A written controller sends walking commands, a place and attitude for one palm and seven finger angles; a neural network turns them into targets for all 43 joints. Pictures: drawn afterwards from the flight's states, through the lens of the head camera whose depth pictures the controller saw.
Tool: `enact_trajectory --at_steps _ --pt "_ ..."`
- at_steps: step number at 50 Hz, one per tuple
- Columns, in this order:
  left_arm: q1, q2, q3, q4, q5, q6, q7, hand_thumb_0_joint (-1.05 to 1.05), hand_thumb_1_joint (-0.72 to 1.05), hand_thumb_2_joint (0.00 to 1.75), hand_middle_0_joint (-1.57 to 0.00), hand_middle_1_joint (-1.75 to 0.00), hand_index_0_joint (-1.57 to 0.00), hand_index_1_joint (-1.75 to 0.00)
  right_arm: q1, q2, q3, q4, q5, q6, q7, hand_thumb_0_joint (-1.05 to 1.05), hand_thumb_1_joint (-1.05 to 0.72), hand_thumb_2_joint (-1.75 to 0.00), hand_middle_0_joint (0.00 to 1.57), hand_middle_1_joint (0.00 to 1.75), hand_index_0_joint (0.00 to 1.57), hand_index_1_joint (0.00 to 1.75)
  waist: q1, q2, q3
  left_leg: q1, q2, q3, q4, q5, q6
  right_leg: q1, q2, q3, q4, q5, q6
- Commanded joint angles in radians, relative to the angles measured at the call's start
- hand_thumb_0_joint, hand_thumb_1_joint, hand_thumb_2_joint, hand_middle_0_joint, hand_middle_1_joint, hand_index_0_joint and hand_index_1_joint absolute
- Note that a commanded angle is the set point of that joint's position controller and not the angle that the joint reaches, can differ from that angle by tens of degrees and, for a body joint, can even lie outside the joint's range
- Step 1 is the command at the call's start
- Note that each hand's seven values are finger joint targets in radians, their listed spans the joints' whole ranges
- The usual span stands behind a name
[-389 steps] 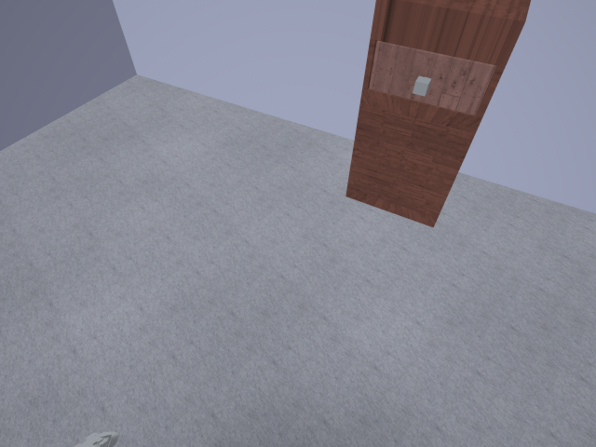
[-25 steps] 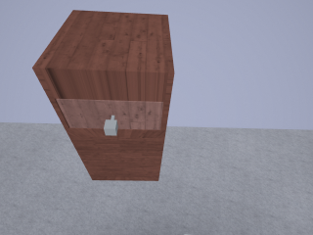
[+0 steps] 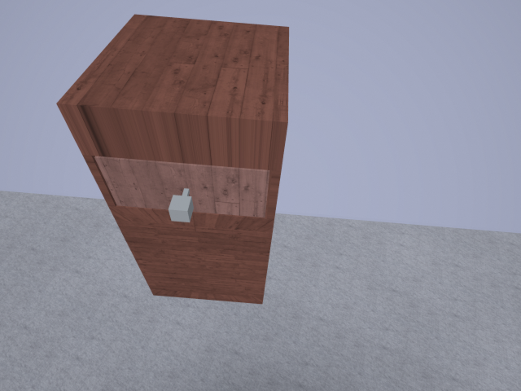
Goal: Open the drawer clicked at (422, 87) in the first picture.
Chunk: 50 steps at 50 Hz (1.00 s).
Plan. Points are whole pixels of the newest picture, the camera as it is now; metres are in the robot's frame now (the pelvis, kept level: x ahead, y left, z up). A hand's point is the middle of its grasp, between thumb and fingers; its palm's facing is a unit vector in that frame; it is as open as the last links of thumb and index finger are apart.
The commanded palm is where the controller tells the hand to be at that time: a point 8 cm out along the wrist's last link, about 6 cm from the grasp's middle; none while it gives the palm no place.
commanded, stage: come to a stop and stand still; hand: left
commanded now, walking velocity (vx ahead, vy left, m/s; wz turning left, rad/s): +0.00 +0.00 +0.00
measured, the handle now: (183, 202) +0.52 +0.21 -0.10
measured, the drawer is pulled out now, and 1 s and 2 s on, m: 0.00 0.00 0.00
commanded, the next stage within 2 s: look again from close up in 0.84 s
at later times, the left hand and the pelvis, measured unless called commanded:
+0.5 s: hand out of the picture +0.01 +0.17 -0.16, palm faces -0.01 -0.97 -0.23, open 7.4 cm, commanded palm none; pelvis +0.01 -0.01 +0.00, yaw -1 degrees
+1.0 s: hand out of the picture +0.02 +0.14 -0.17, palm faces -0.02 -0.98 -0.18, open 7.4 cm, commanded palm none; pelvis +0.03 -0.02 +0.01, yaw -2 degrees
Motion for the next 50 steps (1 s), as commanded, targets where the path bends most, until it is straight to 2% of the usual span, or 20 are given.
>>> enact_trajectory --at_steps 1,4,5,6,7,8,9,10,11,12,13,16,18,21,25,28,34,37,44,50 --pt "0.104 0.02 -0.003 -0.017 0.01 -0.021 -0.007 0.0 0.9 0.9 -0.2 -0.3 -0.2 -0.3 -0.022 -0.106 -0.003 -0.052 0.0 -0.023 -0.008 0.0 -0.9 -0.9 0.2 0.3 0.2 0.3 0.031 0.141 0.021 -0.095 0.256 -0.25 -0.351 -0.017 0.104 0.022 -0.001 0.066 0.156 -0.016 0.002" --pt "0.1 0.004 -0.022 -0.007 0.004 -0.037 -0.004 0.0 0.9 0.9 -0.2 -0.3 -0.2 -0.3 0.037 -0.116 -0.003 -0.026 -0.001 -0.027 -0.009 0.0 -0.9 -0.9 0.2 0.3 0.2 0.3 0.002 0.115 -0.023 0.038 0.256 -0.243 -0.296 0.107 0.11 0.062 -0.002 0.049 -0.055 -0.056 0.014" --pt "0.115 0.004 -0.026 0.003 0.001 -0.043 -0.003 0.0 0.9 0.9 -0.2 -0.3 -0.2 -0.3 0.051 -0.12 -0.003 -0.015 0.001 -0.028 -0.009 0.0 -0.9 -0.9 0.2 0.3 0.2 0.3 0.005 0.1 -0.04 0.072 0.247 -0.235 -0.265 0.149 0.1 0.094 -0.001 0.049 -0.157 -0.023 0.016" --pt "0.135 0.009 -0.028 0.019 0.002 -0.051 -0.002 0.0 0.9 0.9 -0.2 -0.3 -0.2 -0.3 0.052 -0.115 -0.002 -0.008 0.006 -0.029 -0.009 0.0 -0.9 -0.9 0.2 0.3 0.2 0.3 0.011 0.072 -0.05 0.089 0.226 -0.212 -0.223 0.196 0.076 0.135 0.0 0.054 -0.272 0.07 0.018" --pt "0.159 0.025 -0.031 0.034 0.001 -0.06 0.002 0.0 0.9 0.9 -0.2 -0.3 -0.2 -0.3 0.057 -0.102 0.003 -0.002 0.013 -0.034 -0.008 0.0 -0.9 -0.9 0.2 0.3 0.2 0.3 0.013 0.04 -0.057 0.065 0.189 -0.188 -0.183 0.189 0.038 0.194 -0.025 0.104 -0.363 0.178 0.011" --pt "0.253 0.086 -0.042 0.063 0.013 -0.078 0.048 0.0 0.9 0.9 -0.2 -0.3 -0.2 -0.3 -0.06 -0.152 0.003 -0.084 0.031 -0.048 0.0 0.0 -0.9 -0.9 0.2 0.3 0.2 0.3 0.048 0.03 0.022 0.051 0.17 -0.129 0.02 0.238 -0.027 0.121 -0.084 0.191 -0.401 0.383 0.001" --pt "0.158 0.143 -0.052 0.011 0.003 -0.089 0.035 0.0 0.9 0.9 -0.2 -0.3 -0.2 -0.3 0.004 -0.107 0.006 -0.097 0.024 -0.029 0.017 0.0 -0.9 -0.9 0.2 0.3 0.2 0.3 -0.031 -0.019 -0.01 0.043 0.086 -0.119 -0.012 -0.071 -0.058 0.03 -0.147 0.28 -0.448 -0.024 -0.055" --pt "0.12 0.143 -0.047 -0.008 -0.003 -0.101 0.028 0.0 0.9 0.9 -0.2 -0.3 -0.2 -0.3 0.034 -0.12 0.004 -0.073 0.01 -0.017 0.029 0.0 -0.9 -0.9 0.2 0.3 0.2 0.3 -0.047 -0.106 -0.031 0.033 0.083 -0.098 0.008 -0.057 -0.059 0.038 -0.118 0.29 -0.442 -0.104 -0.078" --pt "0.104 0.146 -0.046 -0.02 -0.003 -0.106 0.025 0.0 0.9 0.9 -0.2 -0.3 -0.2 -0.3 0.059 -0.123 0.002 -0.066 0.006 -0.015 0.032 0.0 -0.9 -0.9 0.2 0.3 0.2 0.3 -0.06 -0.025 -0.062 0.066 0.078 -0.087 0.0 -0.021 -0.051 0.046 -0.112 0.264 -0.41 -0.048 -0.083" --pt "0.109 0.136 -0.048 -0.021 -0.006 -0.107 0.023 0.0 0.9 0.9 -0.2 -0.3 -0.2 -0.3 0.069 -0.118 0.007 -0.062 0.008 -0.02 0.03 0.0 -0.9 -0.9 0.2 0.3 0.2 0.3 -0.062 0.027 -0.058 0.085 0.085 -0.097 -0.024 -0.002 -0.043 0.04 -0.1 0.245 -0.384 -0.007 -0.078" --pt "0.115 0.131 -0.05 -0.017 -0.007 -0.105 0.021 0.0 0.9 0.9 -0.2 -0.3 -0.2 -0.3 0.076 -0.114 0.01 -0.056 0.01 -0.025 0.027 0.0 -0.9 -0.9 0.2 0.3 0.2 0.3 -0.061 0.051 -0.046 0.09 0.098 -0.111 -0.056 0.017 -0.035 0.04 -0.076 0.217 -0.355 0.019 -0.069" --pt "0.16 0.1 -0.058 0.009 -0.004 -0.095 0.02 0.0 0.9 0.9 -0.2 -0.3 -0.2 -0.3 0.079 -0.129 0.017 -0.041 0.012 -0.041 0.018 0.0 -0.9 -0.9 0.2 0.3 0.2 0.3 -0.03 0.045 -0.018 0.052 0.144 -0.153 -0.112 0.097 -0.004 0.105 -0.019 0.145 -0.291 0.116 -0.04" --pt "0.177 0.087 -0.063 0.026 -0.008 -0.092 0.019 0.0 0.9 0.9 -0.2 -0.3 -0.2 -0.3 0.068 -0.131 0.023 -0.025 0.014 -0.043 0.014 0.0 -0.9 -0.9 0.2 0.3 0.2 0.3 -0.018 0.007 0.004 0.036 0.142 -0.148 -0.13 0.081 -0.005 0.119 -0.022 0.142 -0.299 0.128 -0.034" --pt "0.178 0.09 -0.064 0.041 -0.008 -0.088 0.018 0.0 0.9 0.9 -0.2 -0.3 -0.2 -0.3 0.079 -0.124 0.031 0.009 0.014 -0.045 0.01 0.0 -0.9 -0.9 0.2 0.3 0.2 0.3 -0.016 0.04 0.029 0.036 0.137 -0.145 -0.156 0.083 -0.009 0.13 -0.026 0.144 -0.31 0.143 -0.033" --pt "0.184 0.091 -0.064 0.06 -0.01 -0.088 0.019 0.0 0.9 0.9 -0.2 -0.3 -0.2 -0.3 0.084 -0.118 0.036 0.047 0.014 -0.047 0.006 0.0 -0.9 -0.9 0.2 0.3 0.2 0.3 -0.01 0.006 0.023 0.053 0.136 -0.132 -0.157 0.11 -0.014 0.149 -0.034 0.149 -0.326 0.184 -0.029" --pt "0.179 0.091 -0.063 0.068 -0.011 -0.088 0.019 0.0 0.9 0.9 -0.2 -0.3 -0.2 -0.3 0.092 -0.111 0.039 0.075 0.014 -0.049 0.005 0.0 -0.9 -0.9 0.2 0.3 0.2 0.3 -0.005 0.009 0.025 0.057 0.136 -0.129 -0.163 0.131 -0.016 0.164 -0.033 0.147 -0.33 0.205 -0.027" --pt "0.18 0.089 -0.061 0.086 -0.011 -0.085 0.02 0.0 0.9 0.9 -0.2 -0.3 -0.2 -0.3 0.099 -0.096 0.043 0.111 0.015 -0.051 0.0 0.0 -0.9 -0.9 0.2 0.3 0.2 0.3 -0.003 0.042 0.02 0.077 0.139 -0.118 -0.168 0.161 -0.021 0.18 -0.036 0.144 -0.338 0.243 -0.026" --pt "0.181 0.081 -0.062 0.094 -0.011 -0.084 0.019 0.0 0.9 0.9 -0.2 -0.3 -0.2 -0.3 0.101 -0.091 0.043 0.122 0.015 -0.048 -0.001 0.0 -0.9 -0.9 0.2 0.3 0.2 0.3 -0.003 0.034 0.035 0.077 0.141 -0.117 -0.174 0.152 -0.021 0.174 -0.034 0.146 -0.345 0.239 -0.026" --pt "0.197 0.073 -0.061 0.111 -0.01 -0.088 0.02 0.0 0.9 0.9 -0.2 -0.3 -0.2 -0.3 0.102 -0.087 0.041 0.137 0.016 -0.05 -0.007 0.0 -0.9 -0.9 0.2 0.3 0.2 0.3 -0.006 0.026 0.009 0.12 0.145 -0.104 -0.158 0.216 -0.025 0.189 -0.038 0.15 -0.345 0.333 -0.025" --pt "0.214 0.061 -0.063 0.123 -0.009 -0.085 0.02 0.0 0.9 0.9 -0.2 -0.3 -0.2 -0.3 0.101 -0.082 0.04 0.142 0.017 -0.047 -0.01 0.0 -0.9 -0.9 0.2 0.3 0.2 0.3 -0.008 0.034 0.026 0.129 0.147 -0.101 -0.164 0.204 -0.025 0.177 -0.035 0.151 -0.355 0.316 -0.024"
